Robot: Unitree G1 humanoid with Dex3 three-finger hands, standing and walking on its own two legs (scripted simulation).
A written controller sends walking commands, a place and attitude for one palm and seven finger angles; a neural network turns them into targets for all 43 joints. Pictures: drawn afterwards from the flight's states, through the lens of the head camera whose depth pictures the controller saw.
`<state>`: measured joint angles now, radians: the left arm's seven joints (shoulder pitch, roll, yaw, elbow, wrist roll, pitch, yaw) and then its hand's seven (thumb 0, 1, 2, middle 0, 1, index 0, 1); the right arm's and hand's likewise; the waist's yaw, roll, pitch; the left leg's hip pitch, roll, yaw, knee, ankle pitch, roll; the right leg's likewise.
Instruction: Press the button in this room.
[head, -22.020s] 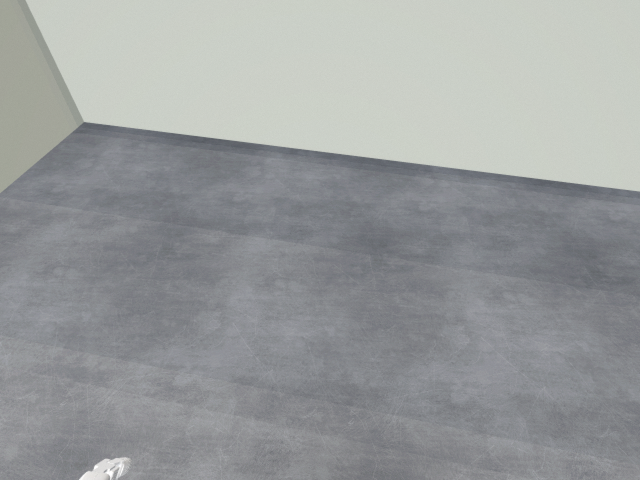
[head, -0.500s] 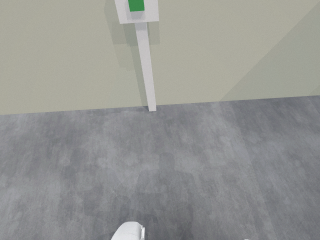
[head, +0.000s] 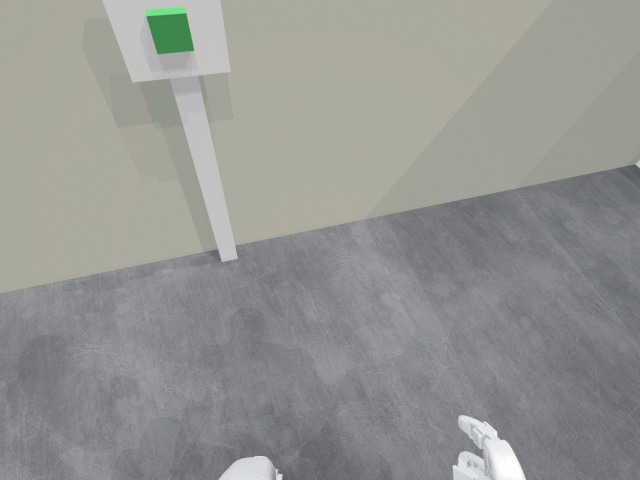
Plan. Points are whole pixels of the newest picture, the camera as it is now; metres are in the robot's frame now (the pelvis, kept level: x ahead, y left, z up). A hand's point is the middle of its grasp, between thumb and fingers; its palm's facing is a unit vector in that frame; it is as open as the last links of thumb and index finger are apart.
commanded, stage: walk to a spot facing it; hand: left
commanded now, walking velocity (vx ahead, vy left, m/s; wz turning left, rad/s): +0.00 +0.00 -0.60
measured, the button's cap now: (170, 30) +0.81 +0.41 +0.10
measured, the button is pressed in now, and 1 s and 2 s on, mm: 0 0 0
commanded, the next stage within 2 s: turn to face it in 0.56 s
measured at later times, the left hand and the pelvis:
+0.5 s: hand (291, 338) +0.33 +0.09 -0.15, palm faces -0.38 -0.89 -0.24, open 7.3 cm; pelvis +0.12 -0.03 -0.01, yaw -19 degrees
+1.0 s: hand (256, 359) +0.30 +0.15 -0.17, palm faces -0.26 -0.95 -0.20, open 7.3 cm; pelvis +0.17 -0.02 +0.01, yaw -19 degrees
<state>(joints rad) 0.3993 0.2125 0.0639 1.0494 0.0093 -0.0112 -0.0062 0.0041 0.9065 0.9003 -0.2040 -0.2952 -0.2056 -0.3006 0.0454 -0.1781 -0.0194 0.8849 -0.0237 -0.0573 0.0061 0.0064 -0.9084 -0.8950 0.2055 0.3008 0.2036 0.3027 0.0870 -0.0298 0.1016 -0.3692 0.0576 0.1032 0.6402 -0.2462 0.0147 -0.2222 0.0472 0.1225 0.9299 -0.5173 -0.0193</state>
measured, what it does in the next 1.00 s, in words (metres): walks ahead, turning right: right foot, then left foot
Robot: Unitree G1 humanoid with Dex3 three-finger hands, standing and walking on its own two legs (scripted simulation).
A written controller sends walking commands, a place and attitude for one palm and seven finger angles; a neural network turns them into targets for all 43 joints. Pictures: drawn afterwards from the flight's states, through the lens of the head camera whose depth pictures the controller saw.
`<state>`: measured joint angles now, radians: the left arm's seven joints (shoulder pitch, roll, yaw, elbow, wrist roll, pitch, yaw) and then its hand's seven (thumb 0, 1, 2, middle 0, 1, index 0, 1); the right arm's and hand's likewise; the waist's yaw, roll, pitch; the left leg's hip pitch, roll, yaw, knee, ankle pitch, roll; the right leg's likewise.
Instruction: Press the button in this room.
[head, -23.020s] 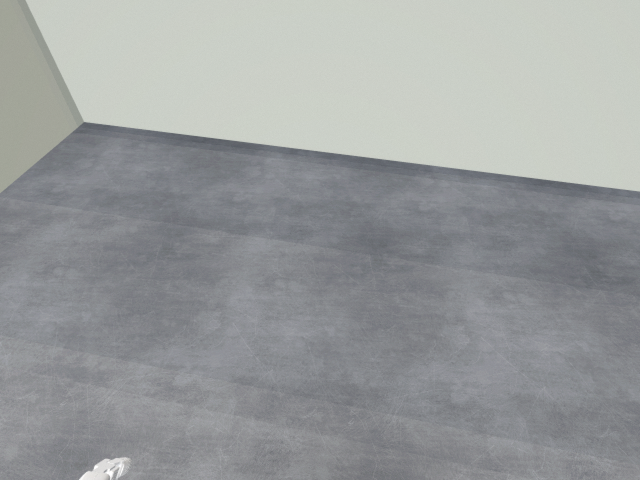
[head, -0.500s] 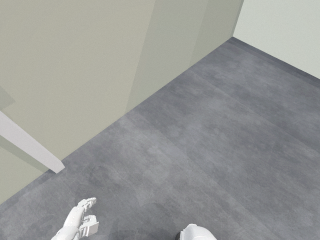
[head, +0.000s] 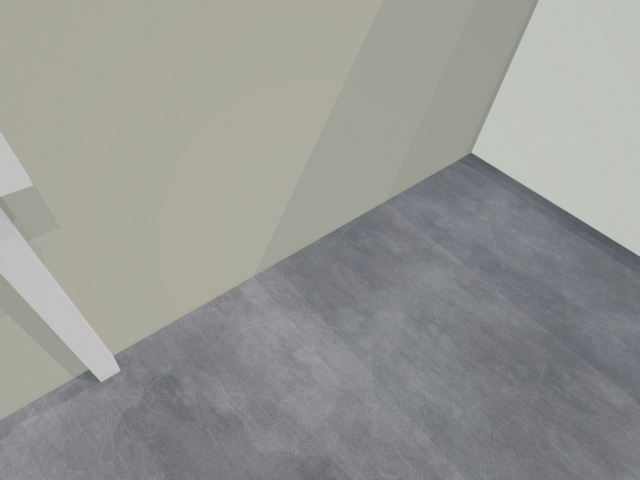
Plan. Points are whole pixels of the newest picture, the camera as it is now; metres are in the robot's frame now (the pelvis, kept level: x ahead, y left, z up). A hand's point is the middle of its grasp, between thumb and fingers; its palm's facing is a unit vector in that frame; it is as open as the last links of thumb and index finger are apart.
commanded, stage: turn to face it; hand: left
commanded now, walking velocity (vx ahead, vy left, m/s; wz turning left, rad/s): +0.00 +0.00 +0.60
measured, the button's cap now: out of the picture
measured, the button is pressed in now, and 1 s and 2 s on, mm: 0 0 0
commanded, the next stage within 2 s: take the last steps up to it in 1.32 s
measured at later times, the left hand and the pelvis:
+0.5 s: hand out of the picture +0.03 +0.17 -0.13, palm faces +0.25 -0.92 -0.30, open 7.3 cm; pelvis -0.04 -0.06 +0.00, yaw +16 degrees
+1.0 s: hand out of the picture -0.17 +0.18 -0.18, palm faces +0.57 -0.78 -0.27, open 7.3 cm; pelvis -0.06 -0.03 +0.00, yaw +33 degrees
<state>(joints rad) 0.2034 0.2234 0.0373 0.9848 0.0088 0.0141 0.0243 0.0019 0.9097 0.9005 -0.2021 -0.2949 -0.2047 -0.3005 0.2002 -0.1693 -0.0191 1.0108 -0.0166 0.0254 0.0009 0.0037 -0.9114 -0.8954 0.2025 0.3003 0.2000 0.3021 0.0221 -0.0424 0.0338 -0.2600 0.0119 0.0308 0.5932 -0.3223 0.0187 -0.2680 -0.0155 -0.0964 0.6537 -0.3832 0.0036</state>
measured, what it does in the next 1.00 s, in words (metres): steps on the spot, turning left: right foot, then left foot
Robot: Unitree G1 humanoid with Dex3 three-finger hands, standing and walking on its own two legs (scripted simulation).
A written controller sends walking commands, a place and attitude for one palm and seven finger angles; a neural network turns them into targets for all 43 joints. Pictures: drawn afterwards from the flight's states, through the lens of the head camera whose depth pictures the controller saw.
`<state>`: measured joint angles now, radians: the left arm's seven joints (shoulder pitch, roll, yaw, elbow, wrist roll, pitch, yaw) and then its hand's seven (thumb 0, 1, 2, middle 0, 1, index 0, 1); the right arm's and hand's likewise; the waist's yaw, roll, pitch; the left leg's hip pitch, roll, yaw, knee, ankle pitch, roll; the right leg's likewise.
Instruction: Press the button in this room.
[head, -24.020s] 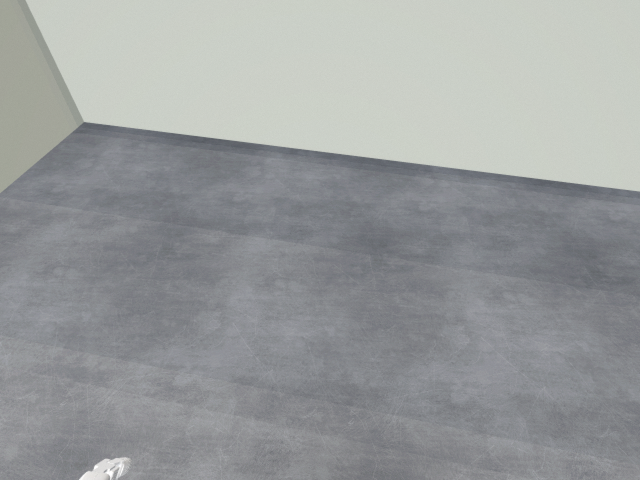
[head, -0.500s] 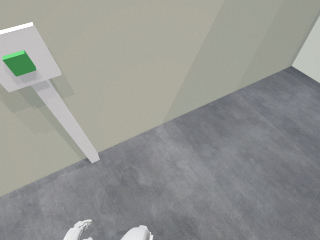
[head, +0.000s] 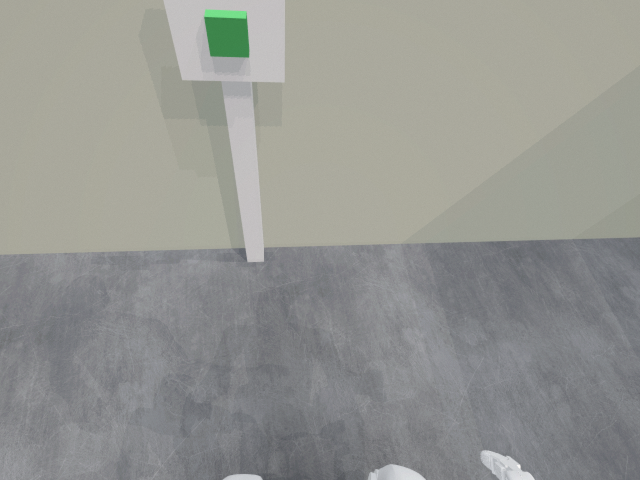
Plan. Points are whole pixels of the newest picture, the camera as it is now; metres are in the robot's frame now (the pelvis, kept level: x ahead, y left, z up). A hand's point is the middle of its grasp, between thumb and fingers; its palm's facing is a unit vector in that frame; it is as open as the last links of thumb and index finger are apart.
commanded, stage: turn to face it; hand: left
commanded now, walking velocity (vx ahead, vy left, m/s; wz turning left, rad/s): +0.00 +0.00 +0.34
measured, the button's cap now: (228, 33) +0.79 +0.25 +0.09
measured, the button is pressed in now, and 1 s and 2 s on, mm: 0 0 0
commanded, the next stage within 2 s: take the last steps up to it in 0.32 s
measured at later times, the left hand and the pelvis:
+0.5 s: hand out of the picture +0.06 +0.15 -0.14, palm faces +0.17 -0.95 -0.26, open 7.3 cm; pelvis +0.02 -0.04 +0.01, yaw +10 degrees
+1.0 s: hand out of the picture +0.06 +0.19 -0.17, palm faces +0.22 -0.96 -0.15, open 7.3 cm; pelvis +0.11 +0.01 +0.01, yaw +10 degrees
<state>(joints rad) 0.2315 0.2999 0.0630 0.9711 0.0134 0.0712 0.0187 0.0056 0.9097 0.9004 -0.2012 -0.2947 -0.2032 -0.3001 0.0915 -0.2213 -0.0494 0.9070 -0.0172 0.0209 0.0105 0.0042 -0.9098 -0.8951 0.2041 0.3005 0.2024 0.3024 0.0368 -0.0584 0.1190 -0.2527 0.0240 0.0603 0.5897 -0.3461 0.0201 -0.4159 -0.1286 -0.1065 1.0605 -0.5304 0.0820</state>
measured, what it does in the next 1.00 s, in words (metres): walks ahead: right foot, then left foot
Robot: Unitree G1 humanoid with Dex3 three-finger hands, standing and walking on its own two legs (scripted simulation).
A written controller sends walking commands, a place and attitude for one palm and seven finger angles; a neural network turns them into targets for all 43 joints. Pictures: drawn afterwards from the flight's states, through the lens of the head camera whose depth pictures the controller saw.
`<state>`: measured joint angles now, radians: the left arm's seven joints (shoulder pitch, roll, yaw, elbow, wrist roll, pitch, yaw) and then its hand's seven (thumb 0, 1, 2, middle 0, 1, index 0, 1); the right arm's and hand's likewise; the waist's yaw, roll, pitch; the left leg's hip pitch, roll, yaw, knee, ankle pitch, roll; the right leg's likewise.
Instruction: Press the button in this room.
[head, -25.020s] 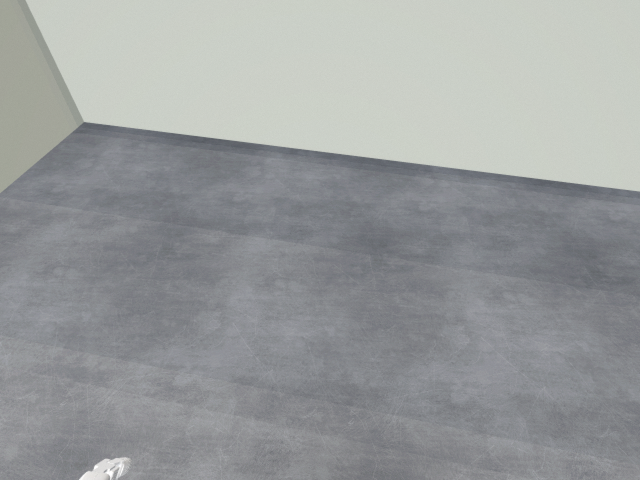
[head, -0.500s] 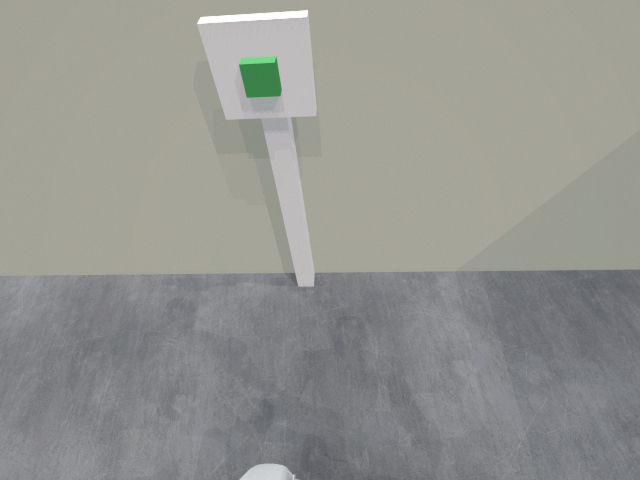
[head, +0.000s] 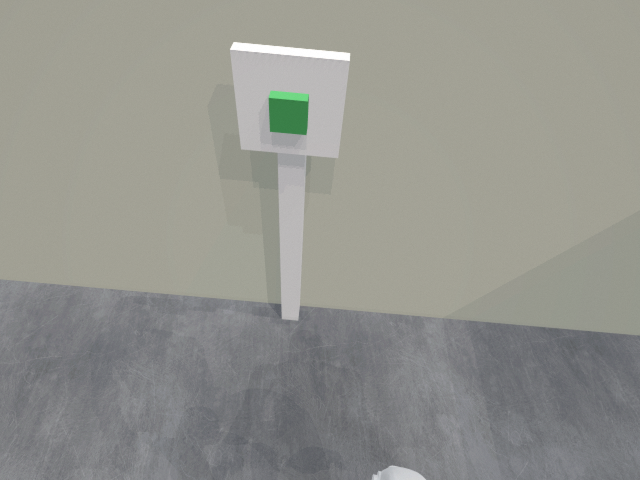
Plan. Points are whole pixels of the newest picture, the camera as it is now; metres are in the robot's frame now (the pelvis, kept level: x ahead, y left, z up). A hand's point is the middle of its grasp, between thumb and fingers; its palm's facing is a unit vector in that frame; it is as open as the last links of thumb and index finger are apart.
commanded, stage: take the last steps up to it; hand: left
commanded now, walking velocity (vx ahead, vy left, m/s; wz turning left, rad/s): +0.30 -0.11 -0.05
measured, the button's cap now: (289, 112) +0.71 +0.11 +0.08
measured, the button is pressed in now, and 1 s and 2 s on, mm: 0 0 0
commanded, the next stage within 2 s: come to a stop and stand still in 0.38 s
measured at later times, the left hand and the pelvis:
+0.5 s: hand (265, 422) +0.23 +0.09 -0.17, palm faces +0.03 -0.97 -0.22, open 7.2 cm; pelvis +0.18 -0.09 -0.01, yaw +0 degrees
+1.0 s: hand (259, 428) +0.23 +0.10 -0.18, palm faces +0.04 -0.96 -0.28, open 7.3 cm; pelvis +0.20 -0.10 -0.02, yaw -2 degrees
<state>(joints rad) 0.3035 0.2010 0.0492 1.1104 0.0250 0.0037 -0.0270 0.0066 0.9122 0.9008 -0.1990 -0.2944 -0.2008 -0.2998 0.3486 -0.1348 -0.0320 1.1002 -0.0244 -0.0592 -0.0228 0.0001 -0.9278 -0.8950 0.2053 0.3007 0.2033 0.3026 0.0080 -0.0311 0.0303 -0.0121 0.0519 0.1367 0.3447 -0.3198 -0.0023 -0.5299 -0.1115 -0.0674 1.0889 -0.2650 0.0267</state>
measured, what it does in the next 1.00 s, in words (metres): walks ahead: right foot, then left foot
